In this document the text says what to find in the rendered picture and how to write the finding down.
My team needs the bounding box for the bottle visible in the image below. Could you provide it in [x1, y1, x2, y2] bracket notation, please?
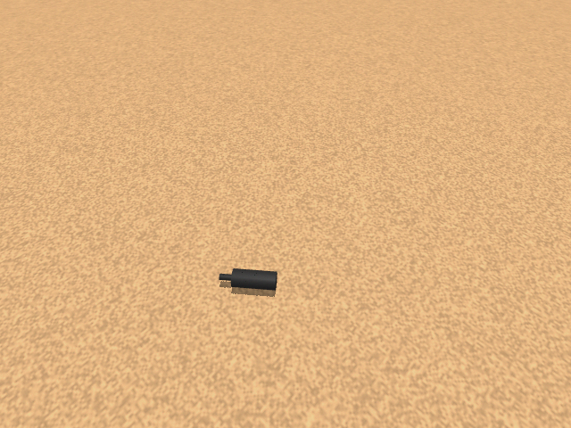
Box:
[219, 268, 277, 291]

